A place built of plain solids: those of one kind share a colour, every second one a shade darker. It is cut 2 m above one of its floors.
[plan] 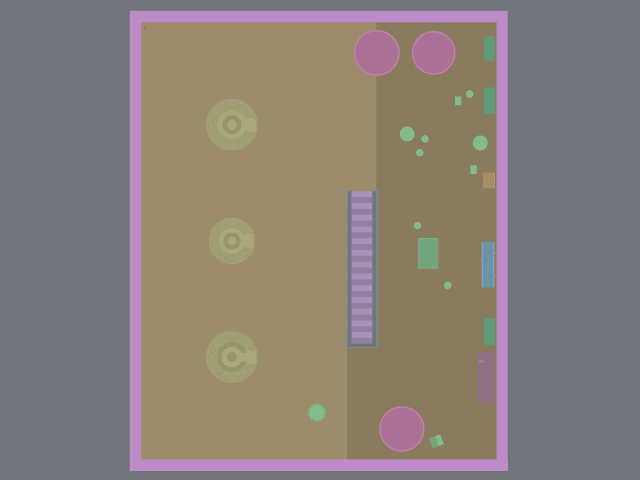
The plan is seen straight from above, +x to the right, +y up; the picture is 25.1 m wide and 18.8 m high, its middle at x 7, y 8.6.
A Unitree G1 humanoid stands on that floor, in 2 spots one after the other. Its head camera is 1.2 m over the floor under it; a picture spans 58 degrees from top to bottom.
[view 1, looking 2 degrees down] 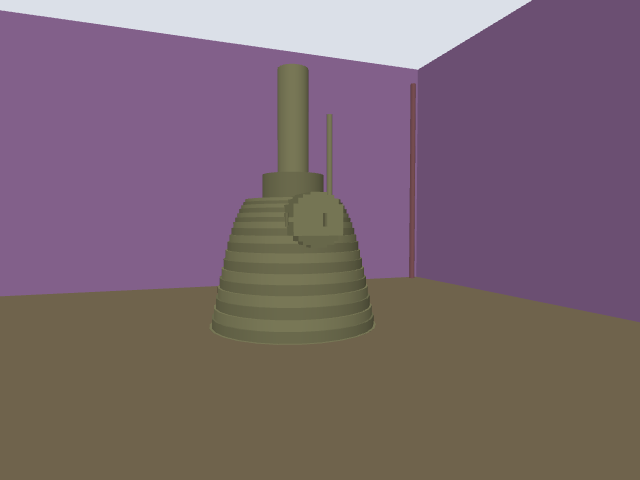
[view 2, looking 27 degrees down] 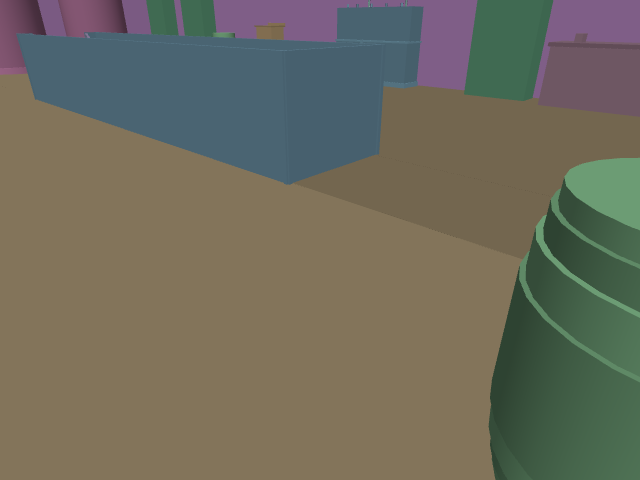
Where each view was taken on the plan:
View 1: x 8.64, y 11.61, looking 160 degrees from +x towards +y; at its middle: still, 4.44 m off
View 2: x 5.75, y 1.90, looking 43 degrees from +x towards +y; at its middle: upper_floor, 2.64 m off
